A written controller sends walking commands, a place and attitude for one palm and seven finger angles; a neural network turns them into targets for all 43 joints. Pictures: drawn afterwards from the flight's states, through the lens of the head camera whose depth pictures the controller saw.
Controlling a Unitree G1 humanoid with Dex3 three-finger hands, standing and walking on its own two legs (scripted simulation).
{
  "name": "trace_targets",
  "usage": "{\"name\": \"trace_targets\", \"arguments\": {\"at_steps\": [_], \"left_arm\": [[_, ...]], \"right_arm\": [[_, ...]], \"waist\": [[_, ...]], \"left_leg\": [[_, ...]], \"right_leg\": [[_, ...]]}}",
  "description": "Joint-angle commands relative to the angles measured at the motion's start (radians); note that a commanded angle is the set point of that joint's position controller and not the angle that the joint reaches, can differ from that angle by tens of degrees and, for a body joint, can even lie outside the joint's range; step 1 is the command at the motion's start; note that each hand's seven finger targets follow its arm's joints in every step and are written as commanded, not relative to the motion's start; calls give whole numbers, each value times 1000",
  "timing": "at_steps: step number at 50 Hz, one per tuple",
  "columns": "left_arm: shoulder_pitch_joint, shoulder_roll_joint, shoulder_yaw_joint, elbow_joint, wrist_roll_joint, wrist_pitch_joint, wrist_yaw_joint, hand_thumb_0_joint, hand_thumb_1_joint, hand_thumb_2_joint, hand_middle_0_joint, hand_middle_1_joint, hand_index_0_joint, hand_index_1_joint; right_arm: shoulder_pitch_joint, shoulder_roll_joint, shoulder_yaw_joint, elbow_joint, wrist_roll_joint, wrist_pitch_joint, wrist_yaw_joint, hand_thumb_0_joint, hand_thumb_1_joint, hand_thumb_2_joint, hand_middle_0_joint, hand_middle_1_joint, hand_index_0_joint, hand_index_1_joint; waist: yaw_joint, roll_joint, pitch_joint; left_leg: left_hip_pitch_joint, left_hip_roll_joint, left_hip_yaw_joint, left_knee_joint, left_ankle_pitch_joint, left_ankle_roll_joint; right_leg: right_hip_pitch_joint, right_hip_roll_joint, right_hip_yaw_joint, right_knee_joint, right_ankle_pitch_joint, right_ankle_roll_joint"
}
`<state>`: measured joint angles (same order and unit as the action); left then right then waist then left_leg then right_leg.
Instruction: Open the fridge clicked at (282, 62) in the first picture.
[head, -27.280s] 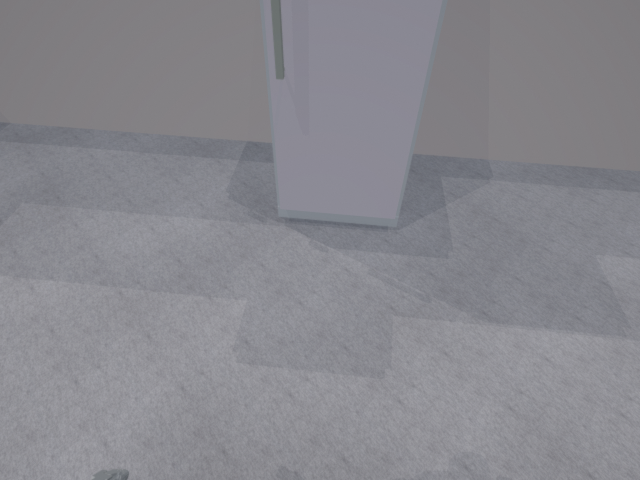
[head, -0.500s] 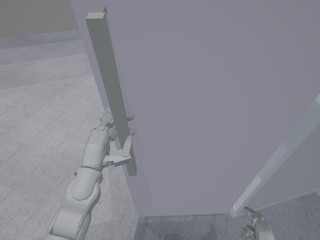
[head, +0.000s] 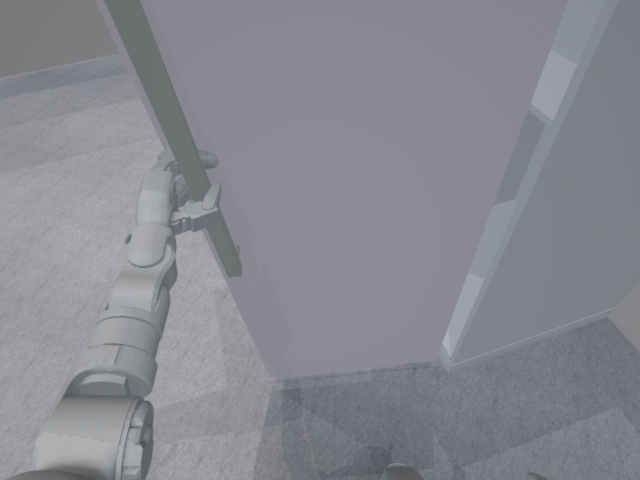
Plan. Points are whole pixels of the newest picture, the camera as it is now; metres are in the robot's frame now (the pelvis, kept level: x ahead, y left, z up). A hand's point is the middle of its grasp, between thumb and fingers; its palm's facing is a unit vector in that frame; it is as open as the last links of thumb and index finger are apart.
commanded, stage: stop walking and hold the door back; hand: left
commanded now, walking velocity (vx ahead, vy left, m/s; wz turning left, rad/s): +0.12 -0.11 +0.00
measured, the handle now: (196, 161) +0.48 +0.16 +0.16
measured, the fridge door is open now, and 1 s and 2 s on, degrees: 77 75 74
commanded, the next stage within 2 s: loosen the grip on the handle in 1.38 s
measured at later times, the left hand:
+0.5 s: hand (208, 193) +0.44 +0.14 +0.14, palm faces +0.11 -0.97 -0.20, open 5.9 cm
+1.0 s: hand (205, 196) +0.44 +0.15 +0.13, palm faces -0.03 -0.98 -0.20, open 6.3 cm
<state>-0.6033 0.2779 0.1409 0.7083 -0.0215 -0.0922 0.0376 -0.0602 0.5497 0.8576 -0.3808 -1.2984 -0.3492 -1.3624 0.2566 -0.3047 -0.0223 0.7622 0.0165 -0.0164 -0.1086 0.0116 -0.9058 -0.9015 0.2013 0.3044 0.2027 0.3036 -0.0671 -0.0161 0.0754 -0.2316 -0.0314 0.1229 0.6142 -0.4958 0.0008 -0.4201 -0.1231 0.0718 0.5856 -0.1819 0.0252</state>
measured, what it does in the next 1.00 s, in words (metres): steps on the spot: left foot, then left foot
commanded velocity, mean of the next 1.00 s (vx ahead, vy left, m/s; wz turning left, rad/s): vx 0.03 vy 0.01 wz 0.00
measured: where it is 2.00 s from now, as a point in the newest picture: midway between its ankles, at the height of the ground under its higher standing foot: outside the picture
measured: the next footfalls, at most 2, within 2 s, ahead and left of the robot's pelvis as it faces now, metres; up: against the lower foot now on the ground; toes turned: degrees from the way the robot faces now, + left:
left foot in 0.02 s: +0.05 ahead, +0.15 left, +0.00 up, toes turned +6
left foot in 0.58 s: +0.07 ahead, +0.15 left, +0.00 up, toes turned -2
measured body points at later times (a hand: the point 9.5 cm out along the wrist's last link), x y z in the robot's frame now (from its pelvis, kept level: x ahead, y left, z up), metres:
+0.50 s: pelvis -0.01 +0.00 +0.01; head -0.01 -0.04 +0.45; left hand +0.43 +0.19 +0.15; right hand +0.03 -0.30 -0.12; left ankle +0.03 +0.15 -0.69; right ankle +0.07 -0.10 -0.73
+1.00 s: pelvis +0.03 +0.04 +0.00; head +0.04 +0.03 +0.45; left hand +0.44 +0.20 +0.14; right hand +0.13 -0.22 -0.11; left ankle +0.03 +0.15 -0.73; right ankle +0.07 -0.10 -0.73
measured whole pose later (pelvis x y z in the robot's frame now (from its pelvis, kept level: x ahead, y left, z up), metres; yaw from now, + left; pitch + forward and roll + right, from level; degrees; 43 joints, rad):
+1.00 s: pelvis +0.03 +0.04 +0.00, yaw -8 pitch +0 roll +0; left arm -0.44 0.27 0.14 0.51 -0.01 -0.15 0.02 -0.06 0.58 0.76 -0.45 -1.40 -0.38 -1.35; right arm 0.23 -0.22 0.02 0.68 0.03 -0.02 -0.11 0.01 -0.90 -0.90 0.20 0.30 0.21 0.30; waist -0.04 0.01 0.01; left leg -0.22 0.04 0.09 0.56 -0.33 0.00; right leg -0.34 -0.02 0.00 0.54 -0.20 0.02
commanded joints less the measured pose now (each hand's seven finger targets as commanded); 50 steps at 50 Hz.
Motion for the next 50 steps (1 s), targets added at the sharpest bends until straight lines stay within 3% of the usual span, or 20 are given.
{"name": "trace_targets", "arguments": {"at_steps": [1,2,3,4,7,8,9,10,12,15,25,27,29,30,31,32,35,38,44,50], "left_arm": [[-650,229,57,-223,-22,-125,27,0,900,900,-450,-1400,-450,-1400],[-664,243,76,-162,-14,-114,28,0,900,900,-450,-1400,-450,-1400],[-609,248,70,-58,3,-106,26,0,900,900,-450,-1400,-450,-1400],[-663,231,34,55,9,-90,20,0,900,900,-450,-1400,-450,-1400],[-634,370,123,133,25,-80,38,0,900,900,-450,-1400,-450,-1400],[-617,357,110,140,27,-82,34,0,900,900,-450,-1400,-450,-1400],[-633,396,133,148,33,-82,37,0,900,900,-450,-1400,-450,-1400],[-573,472,204,158,34,-66,44,0,900,900,-450,-1400,-450,-1400],[-568,532,253,162,31,-50,43,0,900,900,-450,-1400,-450,-1400],[-556,549,278,201,21,-85,32,0,900,900,-450,-1400,-450,-1400],[-452,492,267,30,20,-122,31,0,900,900,-450,-1400,-450,-1400],[-381,494,281,-42,15,-131,26,0,900,900,-450,-1400,-450,-1400],[-377,398,223,-133,9,-135,14,0,900,900,-450,-1400,-450,-1400],[-324,373,209,-154,2,-127,9,0,900,900,-450,-1400,-450,-1400],[-316,328,164,-190,-4,-128,3,0,900,900,-450,-1400,-450,-1400],[-322,384,210,-176,11,-126,15,0,900,900,-450,-1400,-450,-1400],[-263,403,224,-207,22,-120,30,0,900,900,-450,-1400,-450,-1400],[-190,408,238,-245,14,-106,35,0,900,900,-450,-1400,-450,-1400],[-153,299,166,-310,5,-109,31,0,900,900,-450,-1400,-450,-1400],[-48,248,137,-402,-4,-100,34,0,900,900,-450,-1400,-450,-1400]], "right_arm": [[-84,-123,-28,-177,2,-71,-10,0,-900,-900,200,300,200,300],[-79,-101,-29,-154,2,-72,-6,0,-900,-900,200,300,200,300],[-58,-109,-37,-133,23,-62,6,0,-900,-900,200,300,200,300],[-58,-120,-32,-121,32,-57,3,0,-900,-900,200,300,200,300],[8,-150,-25,-98,29,-60,-19,0,-900,-900,200,300,200,300],[-7,-132,-22,-110,27,-67,-17,0,-900,-900,200,300,200,300],[-2,-113,-31,-116,29,-69,-15,0,-900,-900,200,300,200,300],[-1,-127,-49,-128,21,-70,-16,0,-900,-900,200,300,200,300],[20,-125,-43,-83,11,-89,-8,0,-900,-900,200,300,200,300],[19,-117,-19,-75,5,-104,4,0,-900,-900,200,300,200,300],[-8,-107,-16,-148,-3,-114,7,0,-900,-900,200,300,200,300],[-7,-128,-31,-161,-3,-103,6,0,-900,-900,200,300,200,300],[-46,-126,-28,-210,7,-89,10,0,-900,-900,200,300,200,300],[-54,-114,-26,-224,18,-80,11,0,-900,-900,200,300,200,300],[-68,-88,-11,-222,21,-81,9,0,-900,-900,200,300,200,300],[-57,-103,-14,-205,11,-74,4,0,-900,-900,200,300,200,300],[-45,-99,-28,-212,12,-67,0,0,-900,-900,200,300,200,300],[-44,-87,-24,-202,11,-59,-4,0,-900,-900,200,300,200,300],[-92,-78,-8,-207,6,-52,-9,0,-900,-900,200,300,200,300],[-103,-65,-11,-225,10,-33,-7,0,-900,-900,200,300,200,300]], "waist": [[56,364,-244],[77,216,-265],[81,108,-267],[83,85,-232],[91,172,-244],[90,67,-268],[75,-152,-294],[87,-243,-282],[67,-207,-231],[58,-132,-256],[73,-147,-302],[75,-63,-274],[96,60,-262],[107,43,-291],[85,137,-261],[90,150,-257],[87,-25,-302],[80,-100,-304],[88,25,-293],[81,-5,-334]], "left_leg": [[228,369,-401,-429,-39,188],[155,414,-441,-440,87,244],[80,402,-411,-402,14,232],[-10,365,-312,-362,-58,202],[-69,265,-129,-171,53,98],[-157,209,-77,-23,78,60],[-322,104,8,199,-5,7],[-390,69,-83,413,-115,-10],[-374,81,-164,517,-14,-9],[-322,84,-120,487,70,-23],[34,25,-10,-32,163,-8],[81,79,-83,-188,187,18],[18,205,-243,-245,262,80],[-32,209,-229,-210,276,81],[-56,184,-180,-231,244,73],[-79,186,-174,-221,262,67],[-90,118,-99,-94,215,22],[-46,83,-91,-64,188,7],[-1,176,-154,-167,430,35],[7,163,-115,-117,485,17]], "right_leg": [[-152,153,-209,360,-309,34],[-153,109,-113,521,-243,14],[-114,72,-68,497,-216,4],[-39,49,-84,371,-223,1],[238,98,-177,-12,-201,-2],[369,48,-80,-124,-246,-31],[475,-145,237,-256,-355,-126],[406,-304,486,-397,-440,-200],[294,-245,395,-382,-543,-173],[249,-186,203,-335,-432,-136],[180,-102,52,-315,-310,-91],[166,-55,19,-238,-291,-51],[189,65,-48,-109,-184,-1],[244,78,-42,-104,-178,6],[231,70,-51,-90,-190,-3],[248,67,-59,-76,-154,-4],[278,-15,43,-160,-99,-31],[251,-75,98,-229,-96,-63],[234,44,-58,-83,76,-8],[277,23,-36,-74,226,-23]]}}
